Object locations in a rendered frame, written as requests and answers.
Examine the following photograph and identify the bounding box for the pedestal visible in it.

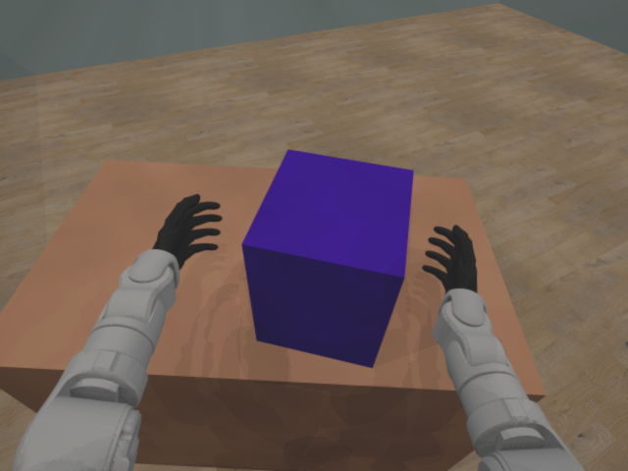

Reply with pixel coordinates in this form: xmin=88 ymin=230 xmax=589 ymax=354
xmin=0 ymin=160 xmax=546 ymax=471

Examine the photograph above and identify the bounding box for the left robot hand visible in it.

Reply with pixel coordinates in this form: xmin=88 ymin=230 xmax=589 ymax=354
xmin=152 ymin=194 xmax=222 ymax=269

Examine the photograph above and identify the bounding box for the right robot forearm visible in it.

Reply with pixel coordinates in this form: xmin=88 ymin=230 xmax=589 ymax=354
xmin=433 ymin=288 xmax=585 ymax=471

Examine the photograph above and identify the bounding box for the carton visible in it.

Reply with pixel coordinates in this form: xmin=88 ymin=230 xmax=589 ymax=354
xmin=242 ymin=149 xmax=414 ymax=368

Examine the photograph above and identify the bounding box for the robot left upper arm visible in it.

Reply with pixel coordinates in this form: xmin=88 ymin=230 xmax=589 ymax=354
xmin=19 ymin=395 xmax=141 ymax=471

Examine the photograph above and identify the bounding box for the robot right upper arm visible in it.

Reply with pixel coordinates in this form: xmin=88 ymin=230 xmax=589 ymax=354
xmin=478 ymin=447 xmax=583 ymax=471

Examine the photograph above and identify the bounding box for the left robot forearm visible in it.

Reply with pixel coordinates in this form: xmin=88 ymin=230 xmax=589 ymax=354
xmin=12 ymin=249 xmax=180 ymax=471

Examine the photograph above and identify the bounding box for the right robot hand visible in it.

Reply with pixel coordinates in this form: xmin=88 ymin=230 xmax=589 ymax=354
xmin=422 ymin=225 xmax=477 ymax=293

